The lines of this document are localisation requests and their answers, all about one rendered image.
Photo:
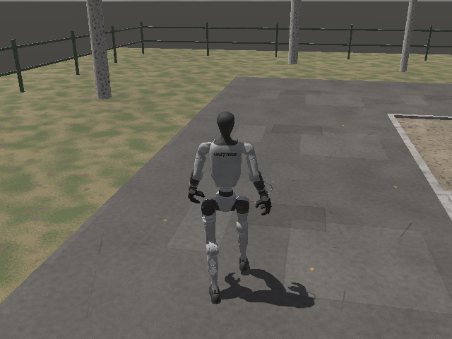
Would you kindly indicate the robot torso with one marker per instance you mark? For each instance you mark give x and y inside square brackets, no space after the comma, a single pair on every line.
[225,166]

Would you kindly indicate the robot left upper arm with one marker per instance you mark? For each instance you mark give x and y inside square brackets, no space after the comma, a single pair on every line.
[203,149]

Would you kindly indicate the robot right forearm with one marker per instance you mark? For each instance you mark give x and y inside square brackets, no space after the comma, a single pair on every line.
[260,187]

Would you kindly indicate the left robot hand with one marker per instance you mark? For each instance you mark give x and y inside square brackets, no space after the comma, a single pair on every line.
[197,193]

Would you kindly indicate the robot left foot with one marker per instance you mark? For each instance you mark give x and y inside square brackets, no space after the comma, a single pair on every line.
[215,298]

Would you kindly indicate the right robot hand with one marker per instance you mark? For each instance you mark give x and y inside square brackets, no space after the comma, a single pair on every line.
[266,204]

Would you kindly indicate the robot left forearm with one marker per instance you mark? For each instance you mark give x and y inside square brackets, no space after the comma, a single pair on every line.
[193,184]

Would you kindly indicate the robot right upper arm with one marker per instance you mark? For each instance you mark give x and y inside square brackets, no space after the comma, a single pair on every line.
[248,150]

